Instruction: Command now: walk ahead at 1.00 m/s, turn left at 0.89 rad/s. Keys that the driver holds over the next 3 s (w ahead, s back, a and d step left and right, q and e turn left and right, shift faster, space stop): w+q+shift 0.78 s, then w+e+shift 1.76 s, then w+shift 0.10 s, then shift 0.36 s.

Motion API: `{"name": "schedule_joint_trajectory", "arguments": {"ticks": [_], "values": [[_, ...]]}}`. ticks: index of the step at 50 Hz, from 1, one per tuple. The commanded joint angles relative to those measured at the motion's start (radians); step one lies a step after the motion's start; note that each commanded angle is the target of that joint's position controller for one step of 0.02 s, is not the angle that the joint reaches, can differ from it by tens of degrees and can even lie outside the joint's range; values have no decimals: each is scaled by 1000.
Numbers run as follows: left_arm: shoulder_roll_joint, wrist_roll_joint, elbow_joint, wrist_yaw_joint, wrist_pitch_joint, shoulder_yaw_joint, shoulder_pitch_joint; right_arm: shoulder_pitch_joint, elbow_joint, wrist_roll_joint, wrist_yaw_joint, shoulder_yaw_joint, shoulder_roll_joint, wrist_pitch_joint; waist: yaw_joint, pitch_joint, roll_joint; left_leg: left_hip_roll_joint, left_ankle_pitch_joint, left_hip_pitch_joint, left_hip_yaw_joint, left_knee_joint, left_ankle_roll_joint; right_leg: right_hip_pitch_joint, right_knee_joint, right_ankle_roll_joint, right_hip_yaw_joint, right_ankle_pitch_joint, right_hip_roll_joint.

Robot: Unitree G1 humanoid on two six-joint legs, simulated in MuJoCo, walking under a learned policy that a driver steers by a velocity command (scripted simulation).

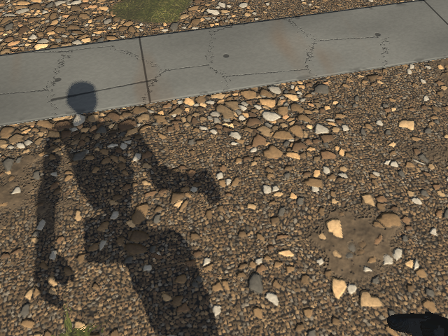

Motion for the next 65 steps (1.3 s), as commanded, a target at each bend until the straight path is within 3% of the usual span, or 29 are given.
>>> {"name": "schedule_joint_trajectory", "arguments": {"ticks": [1,2,3,4,6,8,12,18,20,22,23,24,25,27,31,35,38,41,43,45,46,47,48,49,51,55,59,63,65], "values": [[262,16,-140,10,22,62,-217,608,127,3,-40,-80,-179,5,-361,-219,-98,-95,-178,772,-82,-41,83,-416,761,-73,79,1350,-233],[142,18,-158,-15,15,36,-255,526,129,27,-62,-107,-230,16,-280,-105,147,-6,-191,830,-266,-110,116,-713,1168,-51,98,282,-17],[95,-1,-284,-20,-9,12,-142,433,76,-14,-59,-126,-355,29,-115,-262,284,216,-192,1111,-838,-246,341,-1115,1451,0,283,-39,67],[134,13,-301,-17,-39,2,-221,420,38,-6,-67,-130,-318,30,-168,-308,56,271,-415,1095,-1021,-440,341,-1193,1401,-22,423,36,11],[140,18,-299,-17,-50,-2,-283,375,74,-2,-81,-102,-202,10,-67,-57,-142,216,-377,740,-885,-513,230,-1109,1147,-26,428,115,-83],[123,49,-287,-16,-2,-12,-267,327,66,5,-88,-82,-160,-24,0,3,-157,127,-214,492,-720,-513,197,-967,1024,4,423,100,-124],[73,37,-368,-36,33,-35,-436,331,54,11,-79,-81,-163,-58,-24,57,-97,12,-101,262,-563,-564,161,-849,661,43,348,253,-144],[89,-3,-420,-41,20,-37,-568,390,57,19,-69,-104,-191,-56,-121,-10,18,16,179,462,-581,-465,51,-698,251,4,344,547,-50],[149,-3,-389,-27,13,-12,-459,362,47,13,-76,-111,-219,-54,-66,-80,24,23,361,534,-605,-322,9,-549,199,-11,358,440,-6],[239,0,-305,3,4,34,-94,277,29,4,-68,-112,-242,-64,144,-267,-8,-35,391,418,-548,114,-37,-149,231,-41,374,260,-46],[302,30,-270,24,-1,57,122,256,-7,-2,-73,-70,-87,-77,196,-392,-188,-97,-176,234,-465,466,-33,79,200,-55,631,-121,-296],[375,51,-289,13,5,72,-21,398,-74,53,-69,-36,-8,-72,23,-475,-532,-157,-520,-40,-353,679,-61,153,-81,-153,1265,-392,-516],[253,41,-323,5,14,62,-164,328,-29,16,-81,-37,-94,-46,25,-295,-284,-51,-390,-133,-323,731,-55,-8,-104,-170,1207,-516,-460],[144,33,-293,-5,20,35,-200,224,-32,-12,-56,-48,-126,-25,21,-129,-68,27,-282,-98,-277,642,-73,-223,-71,-149,831,-144,-368],[102,-1,-179,-22,-15,23,-109,135,-104,-22,-11,-21,-42,19,-21,-26,-133,105,-232,-128,-263,596,-88,-348,-124,-104,498,215,-305],[113,2,-150,-31,-39,24,-135,11,-167,-15,0,-8,-51,27,-52,38,-107,106,-50,-133,-212,456,-95,-407,-190,-84,244,467,-260],[140,4,-110,-25,-41,30,-69,-106,-191,-17,20,2,-49,25,-22,104,-61,74,14,-80,-89,224,-62,-368,-225,-52,106,642,-219],[177,8,-76,-11,-31,29,22,-130,-179,-24,20,18,-20,10,-25,82,-94,-33,-24,126,-6,53,0,-310,-164,-43,61,1240,-235],[257,7,-67,2,-6,40,11,26,-119,-32,-6,-1,-72,1,-130,-10,-153,-110,-159,326,-30,2,29,-253,46,-78,80,1557,-284],[283,-2,-86,5,17,39,-76,405,5,-39,-45,-50,-162,-5,-326,-170,-161,-82,-203,778,-149,-168,75,-423,569,-130,92,1416,-273],[142,9,-111,-14,18,15,-20,406,23,-49,-68,-73,-246,-5,-214,-261,55,167,-331,1017,-409,-120,68,-692,982,-126,135,249,-135],[107,-53,-163,-20,12,5,65,388,-19,-52,-75,-80,-284,-11,-154,-477,164,440,-426,1203,-928,-276,163,-962,1281,-122,349,-44,-4],[185,-46,-185,-14,3,22,-110,384,-4,-37,-82,-83,-229,-16,-203,-351,-43,370,-419,1051,-833,-386,106,-1032,1252,-134,423,117,-46],[146,-51,-190,-20,-2,15,-127,342,32,-35,-88,-71,-192,-31,-137,-154,-32,349,-338,858,-700,-429,93,-1038,1170,-129,398,180,-79],[97,-26,-133,-35,29,7,-82,272,52,-35,-87,-50,-103,-66,-44,-23,-100,265,-236,602,-486,-503,29,-927,1040,-118,410,220,-146],[58,-14,-110,-69,83,14,-127,288,104,1,-76,-32,-35,-111,-6,51,-34,174,-87,510,-225,-612,-72,-955,929,-99,394,311,-176],[31,-27,-180,-84,69,-1,-318,324,128,-2,-70,-25,-26,-129,-31,88,10,107,274,527,3,-633,-129,-983,694,-121,273,530,-132],[44,-18,-214,-108,60,-11,-399,362,146,7,-105,-24,-87,-128,-22,57,14,140,795,665,93,-575,-179,-841,417,-180,128,637,-23],[96,-18,-183,-104,68,3,-276,339,133,-1,-133,-39,-153,-105,61,-33,76,184,1119,754,93,-389,-193,-699,400,-205,101,544,50]]}}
